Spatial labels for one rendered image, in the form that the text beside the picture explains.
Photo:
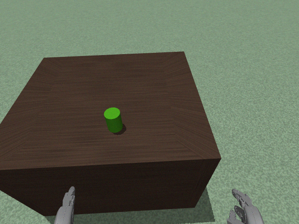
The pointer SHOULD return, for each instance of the right robot hand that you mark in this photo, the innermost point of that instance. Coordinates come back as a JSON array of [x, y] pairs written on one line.
[[249, 214]]

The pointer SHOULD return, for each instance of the can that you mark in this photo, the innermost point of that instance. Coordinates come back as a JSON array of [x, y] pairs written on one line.
[[113, 119]]

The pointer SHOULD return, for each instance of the left robot hand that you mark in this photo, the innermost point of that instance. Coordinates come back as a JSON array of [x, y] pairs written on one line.
[[65, 214]]

